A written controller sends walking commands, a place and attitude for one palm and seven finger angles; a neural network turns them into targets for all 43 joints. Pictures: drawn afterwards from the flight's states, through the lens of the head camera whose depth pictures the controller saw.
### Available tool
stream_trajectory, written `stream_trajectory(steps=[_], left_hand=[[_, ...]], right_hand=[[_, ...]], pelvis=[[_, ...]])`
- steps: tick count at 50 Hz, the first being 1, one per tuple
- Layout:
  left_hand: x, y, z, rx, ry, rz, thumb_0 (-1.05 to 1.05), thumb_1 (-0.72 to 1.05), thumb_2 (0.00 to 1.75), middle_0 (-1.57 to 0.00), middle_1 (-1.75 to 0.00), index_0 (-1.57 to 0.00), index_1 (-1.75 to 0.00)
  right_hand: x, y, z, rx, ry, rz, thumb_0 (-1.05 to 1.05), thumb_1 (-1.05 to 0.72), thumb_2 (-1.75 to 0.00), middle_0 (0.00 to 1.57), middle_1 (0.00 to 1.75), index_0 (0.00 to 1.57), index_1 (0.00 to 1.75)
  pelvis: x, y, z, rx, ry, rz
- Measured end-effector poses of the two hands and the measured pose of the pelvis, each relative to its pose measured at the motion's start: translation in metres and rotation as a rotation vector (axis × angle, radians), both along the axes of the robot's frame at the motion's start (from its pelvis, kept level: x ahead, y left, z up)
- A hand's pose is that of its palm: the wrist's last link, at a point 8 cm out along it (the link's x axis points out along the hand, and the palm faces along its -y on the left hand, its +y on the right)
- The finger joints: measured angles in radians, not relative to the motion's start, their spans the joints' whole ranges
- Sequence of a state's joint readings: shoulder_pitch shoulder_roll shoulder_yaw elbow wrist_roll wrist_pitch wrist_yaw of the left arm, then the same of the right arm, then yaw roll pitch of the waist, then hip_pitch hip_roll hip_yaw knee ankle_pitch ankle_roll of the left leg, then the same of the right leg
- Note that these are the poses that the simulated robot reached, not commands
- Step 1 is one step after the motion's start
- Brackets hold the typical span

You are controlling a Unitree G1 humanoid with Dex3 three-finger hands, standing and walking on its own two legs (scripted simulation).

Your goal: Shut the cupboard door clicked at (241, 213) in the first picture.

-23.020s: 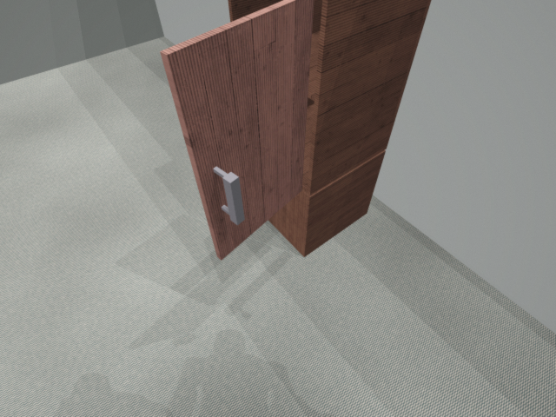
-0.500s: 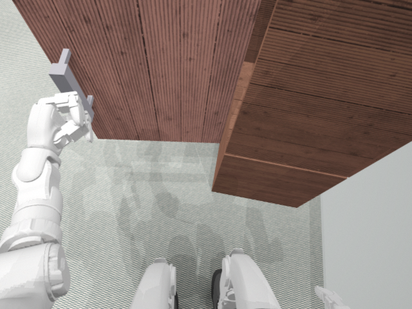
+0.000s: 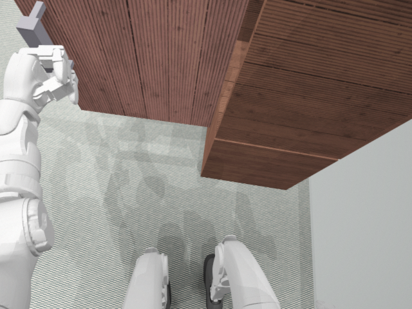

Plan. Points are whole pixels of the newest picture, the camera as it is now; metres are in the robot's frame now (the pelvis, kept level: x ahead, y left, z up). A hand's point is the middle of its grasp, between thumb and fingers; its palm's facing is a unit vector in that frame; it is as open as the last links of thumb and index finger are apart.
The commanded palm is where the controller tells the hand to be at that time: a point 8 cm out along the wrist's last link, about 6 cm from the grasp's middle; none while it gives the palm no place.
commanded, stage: push the door shut along its arc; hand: left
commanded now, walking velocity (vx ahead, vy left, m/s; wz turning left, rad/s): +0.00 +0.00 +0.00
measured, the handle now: (52, 48) +0.58 +0.25 +0.05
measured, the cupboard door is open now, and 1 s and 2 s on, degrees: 92 78 75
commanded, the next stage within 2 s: pull the fist back off the door in 0.92 s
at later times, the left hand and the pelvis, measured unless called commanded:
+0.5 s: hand (90, 55) +0.57 +0.19 +0.05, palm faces -0.24 -0.97 -0.03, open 3.1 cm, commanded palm +0.58 +0.20 +0.05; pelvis +0.00 +0.01 -0.01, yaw -2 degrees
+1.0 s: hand (113, 37) +0.61 +0.15 +0.06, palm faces -0.33 -0.94 -0.05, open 3.0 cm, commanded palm +0.63 +0.16 +0.05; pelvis +0.01 +0.00 -0.02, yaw -3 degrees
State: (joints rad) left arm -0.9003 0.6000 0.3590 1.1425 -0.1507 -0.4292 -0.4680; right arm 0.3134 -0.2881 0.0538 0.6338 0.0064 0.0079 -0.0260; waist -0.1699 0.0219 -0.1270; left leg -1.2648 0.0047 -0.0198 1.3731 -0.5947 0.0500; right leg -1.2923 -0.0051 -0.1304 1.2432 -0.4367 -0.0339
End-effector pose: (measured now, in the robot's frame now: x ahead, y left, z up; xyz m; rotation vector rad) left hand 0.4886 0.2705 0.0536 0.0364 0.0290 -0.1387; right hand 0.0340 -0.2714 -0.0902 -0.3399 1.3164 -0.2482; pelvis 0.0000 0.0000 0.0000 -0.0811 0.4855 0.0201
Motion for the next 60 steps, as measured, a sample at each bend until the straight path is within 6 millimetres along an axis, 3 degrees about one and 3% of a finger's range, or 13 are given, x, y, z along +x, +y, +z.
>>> stream_trajectory(steps=[15,36,52,56,60], left_hand=[[0.043,-0.01,0.002,0.01,0.014,-0.061,0.02,0.9,0.9,-1.3,-1.5,-1.31,-1.5],[0.097,-0.056,0.005,-0.006,0.048,-0.165,0.02,0.9,0.9,-1.3,-1.5,-1.3,-1.5],[0.118,-0.064,0.007,0.027,0.066,-0.197,0.0,0.89,0.93,-1.3,-1.5,-1.3,-1.5],[0.12,-0.059,0.002,-0.116,0.044,0.034,0.02,0.83,0.9,-1.3,-1.5,-1.3,-1.5],[0.116,-0.067,-0.002,-0.039,0.0,0.177,0.01,0.83,0.9,-1.3,-1.5,-1.3,-1.5]], right_hand=[[-0.041,0.006,0.005,-0.032,0.087,-0.064,0.01,-0.91,-0.9,0.2,0.3,0.21,0.3],[-0.053,0.018,0.0,-0.028,0.108,-0.12,0.0,-0.91,-0.9,0.2,0.3,0.21,0.3],[-0.073,0.012,-0.004,-0.042,0.175,-0.146,0.0,-0.91,-0.9,0.2,0.3,0.21,0.3],[-0.072,0.013,-0.002,-0.022,0.173,-0.107,0.0,-0.91,-0.9,0.2,0.3,0.21,0.3],[-0.073,0.02,-0.001,0.041,0.183,-0.092,0.0,-0.91,-0.9,0.2,0.3,0.2,0.3]], pelvis=[[-0.001,0.005,-0.007,-0.019,0.041,-0.009],[0.005,0.005,-0.015,-0.026,0.088,-0.03],[0.005,-0.004,-0.025,-0.026,0.119,-0.033],[0.004,-0.005,-0.025,-0.031,0.129,-0.034],[0.002,-0.006,-0.021,-0.025,0.125,-0.034]])
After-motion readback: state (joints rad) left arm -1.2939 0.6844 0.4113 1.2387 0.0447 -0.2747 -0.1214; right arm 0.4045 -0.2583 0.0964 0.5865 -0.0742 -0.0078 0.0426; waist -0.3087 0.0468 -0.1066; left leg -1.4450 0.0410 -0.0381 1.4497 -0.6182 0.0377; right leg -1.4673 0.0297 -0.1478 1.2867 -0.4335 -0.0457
